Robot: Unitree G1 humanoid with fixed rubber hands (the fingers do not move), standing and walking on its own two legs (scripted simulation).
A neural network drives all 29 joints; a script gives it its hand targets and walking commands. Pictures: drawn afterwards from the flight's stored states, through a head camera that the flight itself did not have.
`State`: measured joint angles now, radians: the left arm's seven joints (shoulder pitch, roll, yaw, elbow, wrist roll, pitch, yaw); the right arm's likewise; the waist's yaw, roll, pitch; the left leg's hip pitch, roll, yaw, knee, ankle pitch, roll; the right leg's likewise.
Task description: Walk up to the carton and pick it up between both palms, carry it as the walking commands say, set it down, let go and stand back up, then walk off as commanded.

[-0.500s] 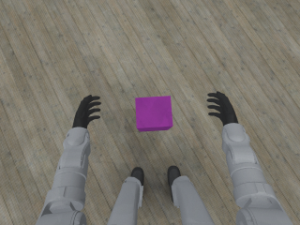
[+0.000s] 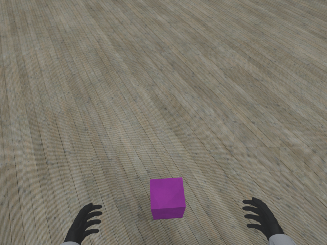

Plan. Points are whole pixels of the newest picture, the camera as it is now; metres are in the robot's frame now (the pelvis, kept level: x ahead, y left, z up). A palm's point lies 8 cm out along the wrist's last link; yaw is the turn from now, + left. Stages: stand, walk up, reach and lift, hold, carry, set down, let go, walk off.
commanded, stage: let go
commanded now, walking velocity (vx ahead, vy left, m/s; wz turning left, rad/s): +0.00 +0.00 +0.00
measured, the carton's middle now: (167, 199) +0.39 +0.01 -0.65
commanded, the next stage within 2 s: stand in 0.38 s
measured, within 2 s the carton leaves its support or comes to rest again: neither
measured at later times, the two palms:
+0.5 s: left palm out of the picture +0.15 +0.26 -0.08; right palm (284, 241) +0.15 -0.26 -0.08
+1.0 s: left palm out of the picture +0.13 +0.29 -0.10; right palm out of the picture +0.13 -0.29 -0.09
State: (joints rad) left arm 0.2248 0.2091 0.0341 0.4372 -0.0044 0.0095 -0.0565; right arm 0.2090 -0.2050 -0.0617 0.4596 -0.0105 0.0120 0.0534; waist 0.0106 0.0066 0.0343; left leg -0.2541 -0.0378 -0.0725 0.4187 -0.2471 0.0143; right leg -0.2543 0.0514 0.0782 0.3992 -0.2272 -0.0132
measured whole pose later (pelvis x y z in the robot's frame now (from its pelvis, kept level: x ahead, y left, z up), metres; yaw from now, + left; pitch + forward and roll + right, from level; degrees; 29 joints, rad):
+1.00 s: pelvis +0.01 +0.00 +0.00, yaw +0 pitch -1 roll +0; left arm 0.17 0.34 0.02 0.82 0.03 0.00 0.03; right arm 0.17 -0.34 -0.02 0.83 -0.03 0.00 -0.03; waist 0.00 -0.01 0.01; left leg -0.14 -0.04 -0.05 0.45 -0.30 0.02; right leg -0.14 0.04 0.06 0.45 -0.29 -0.01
